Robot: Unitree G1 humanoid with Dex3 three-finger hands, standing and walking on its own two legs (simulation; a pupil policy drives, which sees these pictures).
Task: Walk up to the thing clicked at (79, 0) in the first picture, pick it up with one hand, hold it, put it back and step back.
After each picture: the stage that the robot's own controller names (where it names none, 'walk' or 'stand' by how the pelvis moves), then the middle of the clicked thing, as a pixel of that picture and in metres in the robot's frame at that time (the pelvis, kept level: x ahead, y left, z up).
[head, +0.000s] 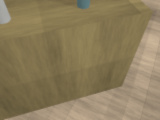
stand; out of the picture +0.84 +0.00 +0.14
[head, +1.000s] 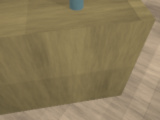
rise first; out of the picture +0.75 +0.05 +0.17
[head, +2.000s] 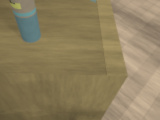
stand; (23, 7) +0.50 +0.22 +0.18
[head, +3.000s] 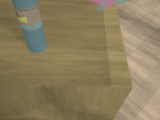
stand; (30, 19) +0.48 +0.19 +0.16
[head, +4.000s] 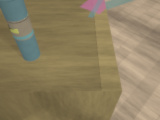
stand; (22, 30) +0.48 +0.21 +0.14
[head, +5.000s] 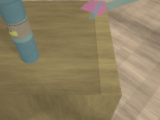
stand; (21, 32) +0.47 +0.22 +0.14
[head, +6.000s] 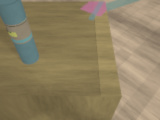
stand; (20, 33) +0.46 +0.22 +0.14
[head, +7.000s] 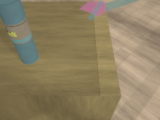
stand; (20, 33) +0.46 +0.22 +0.14
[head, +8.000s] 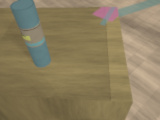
rise first; (34, 37) +0.45 +0.20 +0.14
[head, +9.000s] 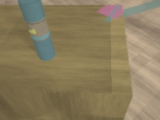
go down; (39, 31) +0.48 +0.20 +0.14
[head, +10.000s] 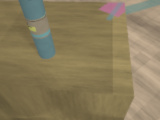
go down; (39, 29) +0.48 +0.20 +0.14
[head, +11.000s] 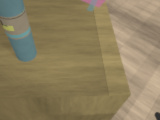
go down; (17, 27) +0.45 +0.18 +0.16
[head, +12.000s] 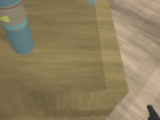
close in; (13, 18) +0.47 +0.19 +0.17
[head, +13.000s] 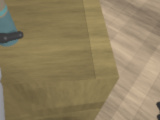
close; out of the picture +0.49 +0.21 +0.19
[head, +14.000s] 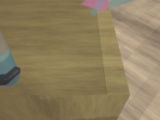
lift; out of the picture +0.35 +0.24 +0.19
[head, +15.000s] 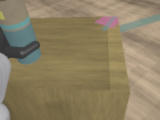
lift; (13, 17) +0.32 +0.18 +0.33
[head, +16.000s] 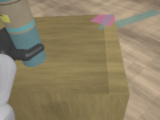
hold; (19, 21) +0.34 +0.16 +0.31
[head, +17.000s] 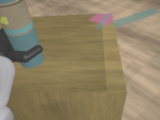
hold; (17, 23) +0.34 +0.16 +0.31
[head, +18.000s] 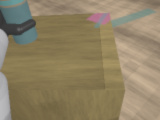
crouch; out of the picture +0.39 +0.18 +0.35
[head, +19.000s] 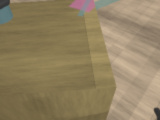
lower; out of the picture +0.49 +0.21 +0.34
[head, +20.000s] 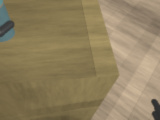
lower; out of the picture +0.51 +0.21 +0.19
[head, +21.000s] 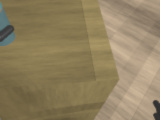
lower; out of the picture +0.49 +0.22 +0.19
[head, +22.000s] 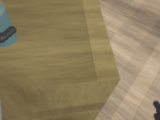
lower; out of the picture +0.49 +0.22 +0.19
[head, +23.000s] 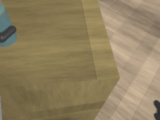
lower; out of the picture +0.49 +0.22 +0.19
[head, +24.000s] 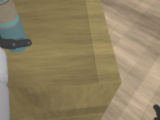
open; (4, 15) +0.47 +0.19 +0.19
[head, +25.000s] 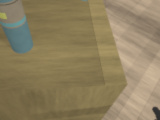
sink last; (11, 15) +0.47 +0.18 +0.18
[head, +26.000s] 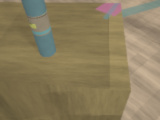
stand; (40, 26) +0.49 +0.19 +0.16
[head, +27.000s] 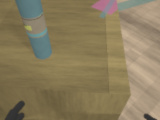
stand; (36, 28) +0.47 +0.18 +0.15
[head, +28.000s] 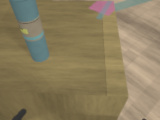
stand; (32, 31) +0.46 +0.19 +0.14
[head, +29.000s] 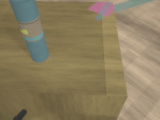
stand; (32, 31) +0.47 +0.19 +0.14
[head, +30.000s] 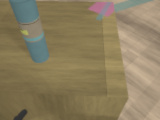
stand; (32, 32) +0.46 +0.19 +0.14
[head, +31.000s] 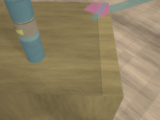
walk; (28, 32) +0.47 +0.20 +0.14
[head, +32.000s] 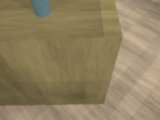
walk; out of the picture +0.65 +0.20 +0.16
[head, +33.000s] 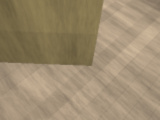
walk; out of the picture +1.02 +0.19 +0.16
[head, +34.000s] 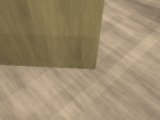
stand; out of the picture +1.15 +0.19 +0.16
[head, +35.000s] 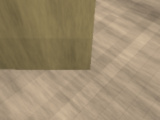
stand; out of the picture +1.14 +0.22 +0.14
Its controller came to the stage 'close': yes
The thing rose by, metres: 0.20
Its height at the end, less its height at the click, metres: +0.00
